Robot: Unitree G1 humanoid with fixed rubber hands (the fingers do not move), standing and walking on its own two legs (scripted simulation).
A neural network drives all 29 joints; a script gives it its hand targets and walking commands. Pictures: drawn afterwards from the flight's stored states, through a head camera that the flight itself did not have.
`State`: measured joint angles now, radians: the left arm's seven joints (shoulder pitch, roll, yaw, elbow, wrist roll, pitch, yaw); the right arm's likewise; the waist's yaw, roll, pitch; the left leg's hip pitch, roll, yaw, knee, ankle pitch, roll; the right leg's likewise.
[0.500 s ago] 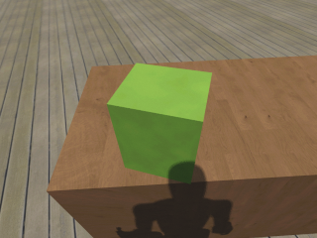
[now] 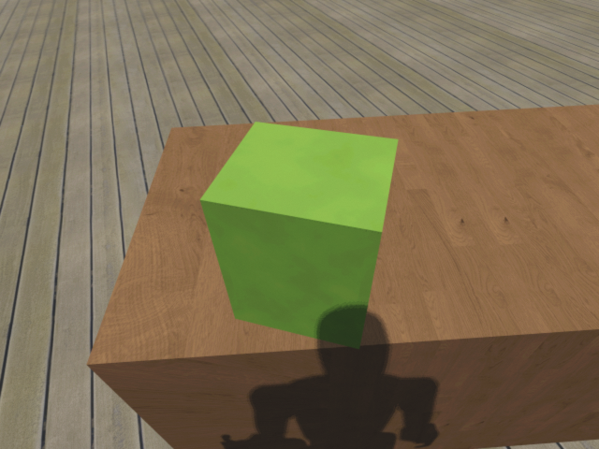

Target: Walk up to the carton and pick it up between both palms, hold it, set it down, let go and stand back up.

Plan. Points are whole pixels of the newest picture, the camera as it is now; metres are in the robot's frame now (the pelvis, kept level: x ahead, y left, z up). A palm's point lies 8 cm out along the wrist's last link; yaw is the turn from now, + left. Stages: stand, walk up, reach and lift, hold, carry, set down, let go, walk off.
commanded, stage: stand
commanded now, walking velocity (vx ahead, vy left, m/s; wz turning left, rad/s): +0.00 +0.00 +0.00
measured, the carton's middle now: (308, 237) +0.42 +0.00 +0.07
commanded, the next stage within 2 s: none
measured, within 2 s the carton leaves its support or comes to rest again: neither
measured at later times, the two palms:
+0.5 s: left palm out of the picture +0.04 +0.25 -0.12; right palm out of the picture +0.04 -0.25 -0.12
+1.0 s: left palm out of the picture +0.03 +0.25 -0.12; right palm out of the picture +0.02 -0.25 -0.13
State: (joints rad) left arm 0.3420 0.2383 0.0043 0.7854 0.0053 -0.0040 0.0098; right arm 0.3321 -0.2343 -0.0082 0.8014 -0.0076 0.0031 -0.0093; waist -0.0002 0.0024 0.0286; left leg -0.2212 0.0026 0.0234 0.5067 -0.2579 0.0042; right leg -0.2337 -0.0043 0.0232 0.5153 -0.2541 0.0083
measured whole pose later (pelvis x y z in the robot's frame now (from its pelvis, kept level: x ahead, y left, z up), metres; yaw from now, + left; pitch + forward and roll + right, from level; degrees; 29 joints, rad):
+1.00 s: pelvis +0.00 +0.00 +0.00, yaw -1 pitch -2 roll +0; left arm 0.35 0.23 -0.01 0.90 0.00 0.00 0.03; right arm 0.34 -0.23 0.00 0.92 0.00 0.00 -0.02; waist 0.00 0.00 0.03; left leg -0.19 0.00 0.03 0.46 -0.24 0.01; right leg -0.20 0.00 0.03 0.46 -0.23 0.01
